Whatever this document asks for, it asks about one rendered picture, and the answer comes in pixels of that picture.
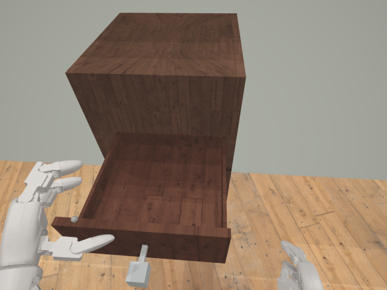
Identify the left robot forearm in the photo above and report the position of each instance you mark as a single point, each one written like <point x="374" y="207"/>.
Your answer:
<point x="20" y="277"/>

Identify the handle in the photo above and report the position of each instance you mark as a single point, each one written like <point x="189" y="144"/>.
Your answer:
<point x="139" y="272"/>

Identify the drawer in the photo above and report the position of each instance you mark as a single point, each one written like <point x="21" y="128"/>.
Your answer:
<point x="166" y="191"/>

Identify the cabinet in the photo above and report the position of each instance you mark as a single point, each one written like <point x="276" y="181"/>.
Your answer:
<point x="166" y="73"/>

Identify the right robot hand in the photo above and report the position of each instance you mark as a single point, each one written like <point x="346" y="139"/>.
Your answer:
<point x="304" y="276"/>

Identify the left robot hand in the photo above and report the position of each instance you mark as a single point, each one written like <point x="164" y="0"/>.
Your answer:
<point x="22" y="241"/>

